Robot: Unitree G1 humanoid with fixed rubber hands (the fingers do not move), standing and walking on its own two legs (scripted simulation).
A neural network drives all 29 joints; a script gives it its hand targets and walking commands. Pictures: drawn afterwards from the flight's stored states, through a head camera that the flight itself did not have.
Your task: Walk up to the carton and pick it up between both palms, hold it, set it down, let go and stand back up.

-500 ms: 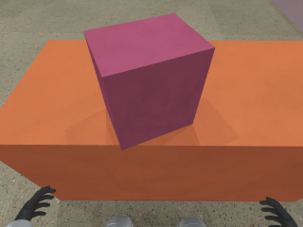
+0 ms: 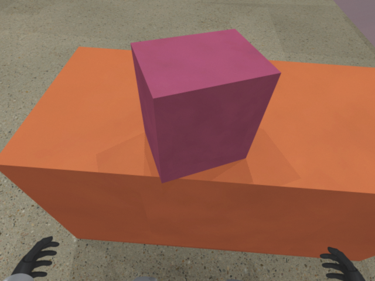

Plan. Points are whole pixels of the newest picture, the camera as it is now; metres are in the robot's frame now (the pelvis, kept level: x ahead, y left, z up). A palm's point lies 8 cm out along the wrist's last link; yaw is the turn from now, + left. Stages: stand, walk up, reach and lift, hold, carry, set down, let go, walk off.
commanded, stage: walk up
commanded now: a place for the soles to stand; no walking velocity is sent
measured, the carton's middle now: (196, 109) +0.49 -0.01 +0.07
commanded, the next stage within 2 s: none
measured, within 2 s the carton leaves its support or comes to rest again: neither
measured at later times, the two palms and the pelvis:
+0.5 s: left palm out of the picture +0.09 +0.34 -0.07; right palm (338, 279) +0.14 -0.32 -0.08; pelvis +0.01 +0.00 +0.01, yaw +0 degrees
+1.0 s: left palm (31, 279) +0.13 +0.33 -0.08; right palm out of the picture +0.13 -0.33 -0.09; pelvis +0.02 +0.00 +0.02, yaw +0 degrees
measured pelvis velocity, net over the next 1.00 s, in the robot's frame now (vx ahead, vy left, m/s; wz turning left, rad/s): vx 0.02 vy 0.00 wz -0.01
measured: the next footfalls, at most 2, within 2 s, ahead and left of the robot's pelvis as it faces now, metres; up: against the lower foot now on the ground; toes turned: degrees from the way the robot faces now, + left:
none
